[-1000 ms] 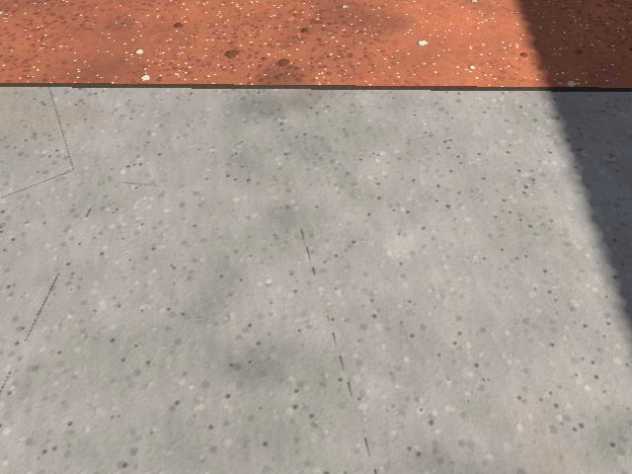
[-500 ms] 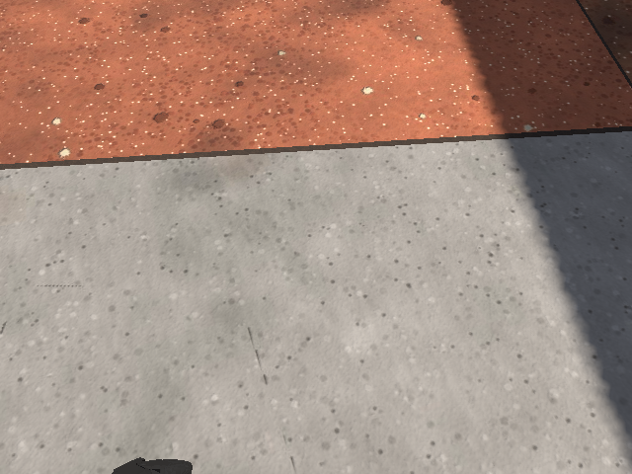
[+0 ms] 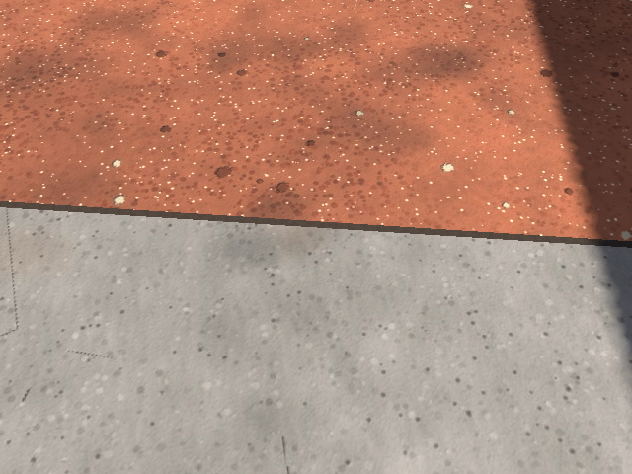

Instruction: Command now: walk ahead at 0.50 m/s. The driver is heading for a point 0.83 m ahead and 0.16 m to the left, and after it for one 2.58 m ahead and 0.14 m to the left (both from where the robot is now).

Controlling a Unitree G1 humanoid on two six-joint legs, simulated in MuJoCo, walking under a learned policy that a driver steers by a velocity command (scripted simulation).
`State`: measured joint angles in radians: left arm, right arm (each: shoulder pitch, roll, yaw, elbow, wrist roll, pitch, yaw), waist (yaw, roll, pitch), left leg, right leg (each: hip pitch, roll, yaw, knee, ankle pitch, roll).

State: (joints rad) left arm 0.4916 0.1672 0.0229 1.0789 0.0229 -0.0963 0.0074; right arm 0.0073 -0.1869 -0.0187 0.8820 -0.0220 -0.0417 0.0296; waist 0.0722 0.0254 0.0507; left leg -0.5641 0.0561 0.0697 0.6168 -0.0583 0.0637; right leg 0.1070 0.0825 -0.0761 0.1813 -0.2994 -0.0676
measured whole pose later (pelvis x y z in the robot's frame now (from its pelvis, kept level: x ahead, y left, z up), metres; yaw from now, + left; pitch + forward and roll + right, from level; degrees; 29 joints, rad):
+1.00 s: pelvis +0.52 -0.01 +0.01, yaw +7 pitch +0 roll -1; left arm 0.42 0.17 0.04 1.05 0.02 -0.11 0.01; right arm 0.16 -0.21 -0.06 0.94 -0.02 -0.02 0.04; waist 0.02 0.04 0.04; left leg -0.66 0.09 0.01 0.88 -0.03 0.06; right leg 0.01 0.06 -0.22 0.22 -0.24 -0.08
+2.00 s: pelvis +1.06 +0.13 +0.00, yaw +9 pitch +0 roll +0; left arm 0.34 0.26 0.07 0.92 0.00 -0.05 -0.01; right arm 0.15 -0.24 -0.02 0.80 -0.05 -0.06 0.01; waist 0.02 0.03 0.05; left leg -0.59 0.09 -0.06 1.07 -0.27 -0.02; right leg -0.18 0.16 0.03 0.35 -0.16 -0.14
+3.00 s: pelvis +1.56 +0.11 +0.01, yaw -17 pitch +1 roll +0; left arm 0.25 0.24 0.03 0.82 0.02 -0.05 -0.01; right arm 0.32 -0.26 -0.03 0.85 -0.02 -0.04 0.02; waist -0.03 0.03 0.04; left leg -0.47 0.08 0.00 1.11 -0.32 0.03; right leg -0.21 0.06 -0.07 0.39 -0.19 -0.09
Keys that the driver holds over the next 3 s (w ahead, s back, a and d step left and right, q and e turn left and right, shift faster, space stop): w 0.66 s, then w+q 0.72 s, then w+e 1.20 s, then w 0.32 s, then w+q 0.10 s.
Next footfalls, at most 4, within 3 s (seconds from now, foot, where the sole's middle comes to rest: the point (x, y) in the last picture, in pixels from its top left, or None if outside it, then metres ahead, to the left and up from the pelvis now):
0.08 left None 0.21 0.10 -0.77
0.64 right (389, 458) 0.51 -0.08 -0.77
1.20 left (304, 343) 0.76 0.12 -0.77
1.76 right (321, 229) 1.11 0.10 -0.77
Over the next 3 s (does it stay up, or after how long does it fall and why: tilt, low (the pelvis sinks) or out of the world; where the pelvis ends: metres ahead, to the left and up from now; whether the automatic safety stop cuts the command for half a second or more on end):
stays up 1.56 0.11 0.01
